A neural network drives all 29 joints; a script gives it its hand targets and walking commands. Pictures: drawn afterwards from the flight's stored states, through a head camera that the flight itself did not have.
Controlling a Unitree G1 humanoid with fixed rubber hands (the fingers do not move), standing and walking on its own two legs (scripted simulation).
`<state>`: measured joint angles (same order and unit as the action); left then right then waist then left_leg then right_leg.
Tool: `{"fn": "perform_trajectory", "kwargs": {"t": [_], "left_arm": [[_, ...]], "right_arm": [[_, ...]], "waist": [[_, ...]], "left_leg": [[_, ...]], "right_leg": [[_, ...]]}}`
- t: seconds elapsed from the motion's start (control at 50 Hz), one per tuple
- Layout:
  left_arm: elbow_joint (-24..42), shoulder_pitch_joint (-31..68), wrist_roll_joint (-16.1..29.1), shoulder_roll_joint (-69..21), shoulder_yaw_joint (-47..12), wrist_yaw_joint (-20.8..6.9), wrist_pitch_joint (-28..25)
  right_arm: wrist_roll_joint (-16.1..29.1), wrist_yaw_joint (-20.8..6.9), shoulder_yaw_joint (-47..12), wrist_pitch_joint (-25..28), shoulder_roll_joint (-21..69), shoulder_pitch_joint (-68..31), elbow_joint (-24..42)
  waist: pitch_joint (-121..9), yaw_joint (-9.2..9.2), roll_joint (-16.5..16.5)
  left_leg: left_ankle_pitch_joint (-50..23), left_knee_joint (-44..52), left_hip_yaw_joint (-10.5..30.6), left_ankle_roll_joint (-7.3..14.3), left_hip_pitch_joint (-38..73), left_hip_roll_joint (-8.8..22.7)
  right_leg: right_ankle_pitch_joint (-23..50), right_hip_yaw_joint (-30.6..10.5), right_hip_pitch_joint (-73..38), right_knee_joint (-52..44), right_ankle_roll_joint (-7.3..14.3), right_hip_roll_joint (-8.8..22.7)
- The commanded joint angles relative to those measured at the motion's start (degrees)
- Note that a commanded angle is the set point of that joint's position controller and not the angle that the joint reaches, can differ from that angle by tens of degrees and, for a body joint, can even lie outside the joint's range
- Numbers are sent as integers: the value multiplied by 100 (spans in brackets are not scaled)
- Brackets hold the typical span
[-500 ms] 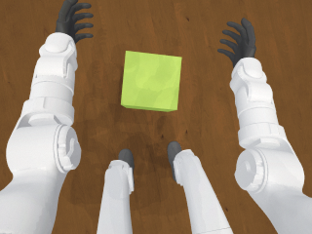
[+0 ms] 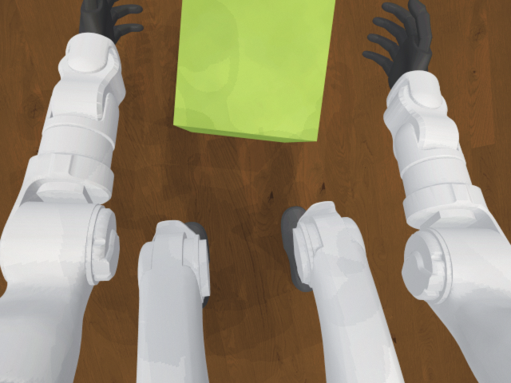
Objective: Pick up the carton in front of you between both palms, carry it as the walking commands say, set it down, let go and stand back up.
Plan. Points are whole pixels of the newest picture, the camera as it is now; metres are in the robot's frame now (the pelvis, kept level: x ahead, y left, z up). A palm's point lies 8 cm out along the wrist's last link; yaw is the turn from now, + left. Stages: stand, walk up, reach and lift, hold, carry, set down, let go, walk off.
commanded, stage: reach and lift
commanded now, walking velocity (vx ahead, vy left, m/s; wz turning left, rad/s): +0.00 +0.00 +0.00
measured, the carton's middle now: (247, 80) +0.52 -0.02 -0.33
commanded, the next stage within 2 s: none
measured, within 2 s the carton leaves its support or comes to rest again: leaves its support in 1.10 s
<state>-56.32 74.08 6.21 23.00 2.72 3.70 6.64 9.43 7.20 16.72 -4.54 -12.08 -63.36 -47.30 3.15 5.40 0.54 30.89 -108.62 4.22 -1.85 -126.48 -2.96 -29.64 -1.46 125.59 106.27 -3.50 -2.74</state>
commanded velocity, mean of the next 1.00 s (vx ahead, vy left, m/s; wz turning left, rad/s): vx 0.00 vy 0.00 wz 0.00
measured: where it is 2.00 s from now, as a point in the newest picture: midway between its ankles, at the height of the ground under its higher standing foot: (249, 271)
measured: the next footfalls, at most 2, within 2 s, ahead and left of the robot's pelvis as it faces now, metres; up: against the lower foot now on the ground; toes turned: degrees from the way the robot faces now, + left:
none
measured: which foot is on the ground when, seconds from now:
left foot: down 0.00-1.00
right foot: down 0.00-1.00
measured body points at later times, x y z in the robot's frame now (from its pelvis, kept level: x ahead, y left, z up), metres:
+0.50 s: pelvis -0.01 +0.00 -0.08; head +0.37 +0.02 +0.16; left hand +0.57 +0.16 -0.27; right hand +0.52 -0.20 -0.27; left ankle +0.09 +0.12 -0.42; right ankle +0.11 -0.13 -0.42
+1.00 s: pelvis -0.02 +0.00 -0.08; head +0.36 +0.01 +0.16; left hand +0.56 +0.12 -0.26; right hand +0.52 -0.18 -0.26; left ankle +0.09 +0.12 -0.42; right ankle +0.11 -0.13 -0.42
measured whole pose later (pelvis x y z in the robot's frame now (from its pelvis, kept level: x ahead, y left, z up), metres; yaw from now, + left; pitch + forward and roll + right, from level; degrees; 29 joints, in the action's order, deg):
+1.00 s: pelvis -0.02 +0.00 -0.08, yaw +0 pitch +38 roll -3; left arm -72.7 91.7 5.5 19.4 0.7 5.0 5.5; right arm 6.4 8.6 17.7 -4.4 -11.8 -82.9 -63.1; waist 20.2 4.5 0.0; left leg 32.4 -125.6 3.5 -1.5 -130.9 -2.8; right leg -30.9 -0.9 130.0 123.0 -3.7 -1.9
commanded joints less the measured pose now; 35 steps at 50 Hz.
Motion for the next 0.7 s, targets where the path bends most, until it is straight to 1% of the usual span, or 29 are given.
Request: {"fn": "perform_trajectory", "kwargs": {"t": [0.0, 0.04, 0.08, 0.14, 0.2, 0.24, 0.26, 0.28, 0.3, 0.32, 0.38, 0.46, 0.5, 0.56, 0.64, 0.68], "left_arm": [[339, 2119, 146, 669, -65, 20, -39], [-11, 2313, 189, 726, -99, 5, -38], [-341, 2480, 237, 771, -141, -11, -74], [-724, 2691, 321, 840, -223, -33, -180], [-924, 2881, 389, 915, -300, -49, -297], [-911, 3006, 454, 981, -363, -43, -375], [-854, 3071, 491, 1026, -397, -33, -410], [-788, 3141, 500, 1042, -455, -18, -434], [-712, 3222, 503, 1020, -501, 3, -447], [-594, 3305, 521, 981, -518, 24, -460], [-408, 3329, 660, 835, -659, 60, -481], [-438, 2986, 707, 642, -693, 120, -465], [-597, 2718, 635, 564, -629, 131, -458], [-808, 2481, 482, 481, -470, 119, -463], [-750, 2610, 382, 532, -339, 116, -503], [-669, 2798, 444, 461, -437, 119, -509]], "right_arm": [[126, 77, -48, 10, -815, -1554, 410], [112, 92, -55, -1, -833, -1820, 131], [84, 95, -61, 24, -846, -2057, -161], [40, 89, -89, 114, -872, -2354, -554], [39, 82, -144, 232, -917, -2604, -846], [91, 94, -199, 318, -980, -2759, -895], [121, 110, -208, 355, -1018, -2842, -844], [172, 119, -199, 385, -1052, -2904, -802], [217, 114, -214, 413, -1120, -2959, -807], [238, 111, -250, 442, -1187, -3001, -826], [332, 117, -327, 497, -1222, -2953, -948], [425, 114, -475, 506, -1094, -2675, -1058], [420, 118, -503, 498, -964, -2465, -1142], [314, 102, -444, 497, -857, -2370, -1225], [214, 113, -369, 522, -874, -2582, -1053], [253, 126, -434, 518, -829, -2762, -941]], "waist": [[-6699, 215, 766], [-6232, 207, 699], [-5829, 206, 632], [-5407, 210, 517], [-5200, 203, 432], [-5330, 200, 426], [-5411, 231, 445], [-5452, 253, 537], [-5460, 233, 666], [-5416, 211, 711], [-5541, 280, 716], [-5828, 250, 696], [-5759, 201, 638], [-5273, 125, 531], [-5112, 99, 444], [-5175, 122, 472]], "left_leg": [[-1339, 496, -516, 4, 4059, 60], [-923, 370, -507, 22, 3698, 115], [-682, 222, -485, 35, 3385, 160], [-599, -29, -433, 52, 3021, 207], [-710, -282, -385, 60, 2815, 231], [-903, -452, -368, 61, 2860, 240], [-970, -516, -347, 64, 2951, 250], [-1092, -581, -338, 59, 3057, 254], [-1210, -640, -356, 39, 3092, 241], [-1284, -677, -366, 25, 3018, 217], [-1692, -840, -312, 18, 3267, 193], [-2005, -918, -357, 8, 3562, 134], [-1982, -897, -391, 4, 3438, 114], [-1710, -830, -405, -1, 2933, 108], [-1510, -794, -398, 29, 2647, 118], [-1452, -770, -395, 40, 2704, 114]], "right_leg": [[1590, 753, -3094, -463, -107, 50], [1259, 733, -2944, -304, -102, 105], [1071, 705, -2846, -136, -98, 143], [1017, 645, -2801, 122, -97, 174], [1158, 578, -2814, 373, -95, 188], [1383, 549, -2911, 537, -87, 190], [1459, 557, -2864, 599, -90, 183], [1570, 559, -2782, 658, -84, 172], [1666, 548, -2757, 717, -63, 166], [1746, 538, -2790, 774, -39, 162], [2100, 575, -2799, 923, -16, 128], [2329, 617, -2885, 966, -11, 93], [2340, 609, -2902, 945, -30, 79], [2154, 547, -2750, 915, -40, 74], [2031, 489, -2758, 891, -27, 60], [1965, 491, -2791, 862, -17, 53]]}}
